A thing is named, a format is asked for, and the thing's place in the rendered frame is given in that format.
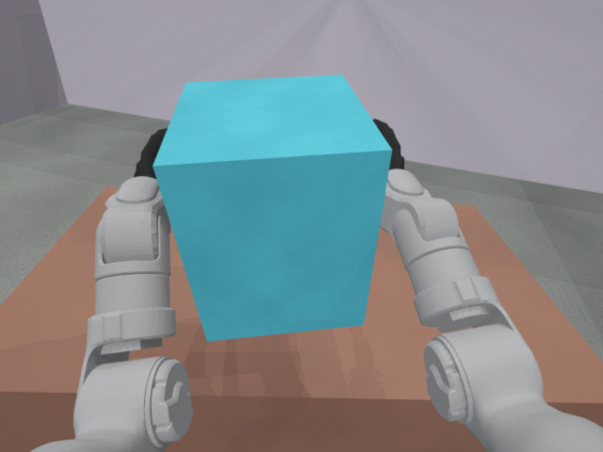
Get robot right upper arm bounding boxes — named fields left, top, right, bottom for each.
left=424, top=323, right=603, bottom=452

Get pedestal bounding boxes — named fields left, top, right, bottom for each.
left=0, top=186, right=603, bottom=452

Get robot left upper arm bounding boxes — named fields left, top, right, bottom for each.
left=30, top=356, right=193, bottom=452

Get right robot hand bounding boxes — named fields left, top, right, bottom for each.
left=373, top=119, right=404, bottom=170

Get carton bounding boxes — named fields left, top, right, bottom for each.
left=153, top=74, right=392, bottom=342

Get robot left forearm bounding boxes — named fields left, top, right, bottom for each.
left=73, top=176, right=176, bottom=434

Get robot right forearm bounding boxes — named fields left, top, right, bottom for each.
left=380, top=169, right=544, bottom=394

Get left robot hand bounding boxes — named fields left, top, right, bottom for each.
left=134, top=128, right=168, bottom=179

